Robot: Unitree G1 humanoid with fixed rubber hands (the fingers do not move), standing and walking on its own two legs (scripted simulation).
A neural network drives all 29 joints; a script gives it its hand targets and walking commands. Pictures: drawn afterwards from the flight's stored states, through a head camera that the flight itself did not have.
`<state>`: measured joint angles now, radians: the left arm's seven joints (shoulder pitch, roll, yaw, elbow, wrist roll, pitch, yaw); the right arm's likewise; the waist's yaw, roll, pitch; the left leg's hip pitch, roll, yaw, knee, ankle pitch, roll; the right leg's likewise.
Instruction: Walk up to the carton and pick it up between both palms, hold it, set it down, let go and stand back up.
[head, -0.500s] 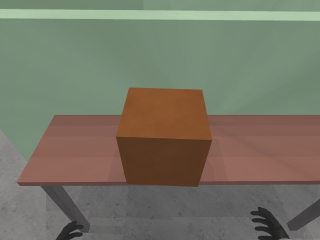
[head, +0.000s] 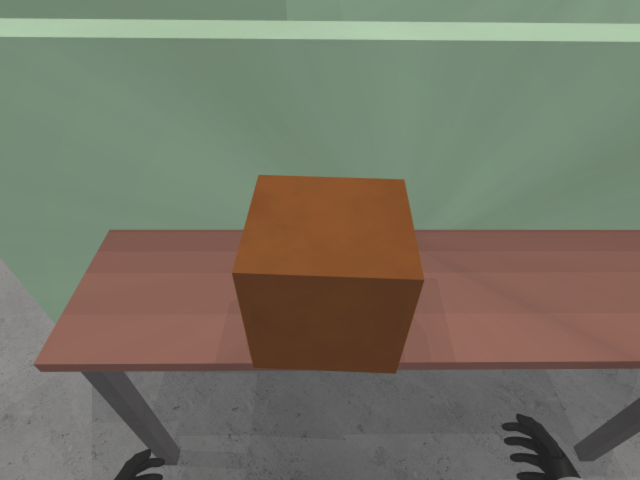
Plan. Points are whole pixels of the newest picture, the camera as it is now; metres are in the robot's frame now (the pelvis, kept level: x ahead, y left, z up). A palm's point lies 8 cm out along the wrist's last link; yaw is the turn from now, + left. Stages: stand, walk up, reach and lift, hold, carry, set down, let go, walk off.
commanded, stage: stand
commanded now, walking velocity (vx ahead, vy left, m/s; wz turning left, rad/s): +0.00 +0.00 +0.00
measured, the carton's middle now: (327, 275) +0.44 -0.03 -0.01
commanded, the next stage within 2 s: none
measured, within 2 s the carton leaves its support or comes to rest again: neither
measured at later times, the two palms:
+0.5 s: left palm out of the picture +0.14 +0.26 -0.09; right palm out of the picture +0.13 -0.29 -0.07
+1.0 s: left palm out of the picture +0.13 +0.26 -0.09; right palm out of the picture +0.13 -0.29 -0.07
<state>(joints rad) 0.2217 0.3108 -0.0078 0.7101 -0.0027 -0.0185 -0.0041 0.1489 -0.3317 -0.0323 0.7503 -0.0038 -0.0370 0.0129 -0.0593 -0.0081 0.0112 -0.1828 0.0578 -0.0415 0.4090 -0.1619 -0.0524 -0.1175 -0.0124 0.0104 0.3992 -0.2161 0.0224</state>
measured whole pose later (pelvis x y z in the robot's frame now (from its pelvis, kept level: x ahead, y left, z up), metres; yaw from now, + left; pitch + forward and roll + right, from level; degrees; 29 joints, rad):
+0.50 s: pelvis +0.00 +0.00 +0.00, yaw +0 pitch -4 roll -1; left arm 0.22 0.31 -0.01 0.74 0.00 -0.02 0.00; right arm 0.15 -0.33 -0.03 0.75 0.00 -0.04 0.01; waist -0.06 -0.01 0.01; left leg -0.18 0.06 -0.04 0.41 -0.16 -0.05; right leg -0.12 -0.01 0.01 0.40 -0.22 0.02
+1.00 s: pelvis +0.00 +0.00 +0.00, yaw +0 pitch -4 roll -1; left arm 0.22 0.32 -0.01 0.76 0.00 -0.02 0.00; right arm 0.15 -0.34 -0.03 0.77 0.00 -0.04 0.01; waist -0.06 -0.01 0.01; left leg -0.18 0.06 -0.04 0.41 -0.16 -0.05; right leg -0.12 -0.01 0.01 0.40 -0.22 0.02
